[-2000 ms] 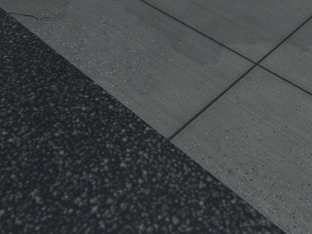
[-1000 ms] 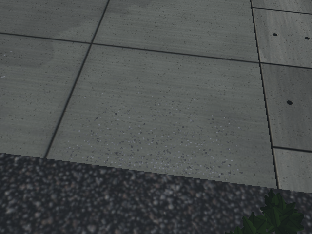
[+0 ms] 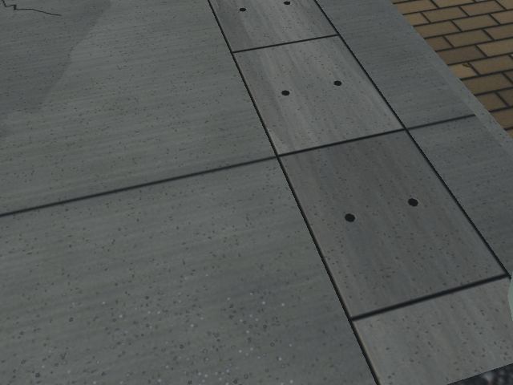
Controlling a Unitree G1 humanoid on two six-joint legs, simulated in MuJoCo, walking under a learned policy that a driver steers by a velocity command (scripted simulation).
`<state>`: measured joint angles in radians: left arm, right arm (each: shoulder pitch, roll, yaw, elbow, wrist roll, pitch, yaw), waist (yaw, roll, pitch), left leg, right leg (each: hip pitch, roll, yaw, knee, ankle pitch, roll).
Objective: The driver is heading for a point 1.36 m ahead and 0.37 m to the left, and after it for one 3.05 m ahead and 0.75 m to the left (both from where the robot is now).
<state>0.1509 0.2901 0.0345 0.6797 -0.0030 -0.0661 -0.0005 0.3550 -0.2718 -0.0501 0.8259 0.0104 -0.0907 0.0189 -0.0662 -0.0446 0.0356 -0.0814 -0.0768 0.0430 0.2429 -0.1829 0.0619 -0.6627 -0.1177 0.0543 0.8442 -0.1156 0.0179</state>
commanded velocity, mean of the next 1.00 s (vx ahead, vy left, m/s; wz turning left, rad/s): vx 0.50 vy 0.00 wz -0.01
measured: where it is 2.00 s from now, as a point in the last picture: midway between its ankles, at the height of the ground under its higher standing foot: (224, 184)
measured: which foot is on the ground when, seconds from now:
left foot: down 0.00-0.22, up 0.24-0.70, down 0.72-1.00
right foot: up 0.00-0.18, down 0.20-0.74, up 0.76-1.00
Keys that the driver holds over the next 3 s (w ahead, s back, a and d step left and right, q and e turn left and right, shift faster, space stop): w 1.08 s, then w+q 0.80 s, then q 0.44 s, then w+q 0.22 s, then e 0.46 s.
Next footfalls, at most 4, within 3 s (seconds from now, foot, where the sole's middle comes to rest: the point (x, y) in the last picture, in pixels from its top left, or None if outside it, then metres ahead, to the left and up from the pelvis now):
0.20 right None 0.30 -0.15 -0.78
0.72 left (216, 342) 0.59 0.09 -0.78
1.26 right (291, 243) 0.89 -0.14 -0.78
1.78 left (189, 195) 1.10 0.18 -0.78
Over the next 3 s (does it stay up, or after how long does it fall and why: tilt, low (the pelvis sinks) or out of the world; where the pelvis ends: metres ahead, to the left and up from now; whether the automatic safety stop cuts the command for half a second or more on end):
stays up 1.26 0.24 0.00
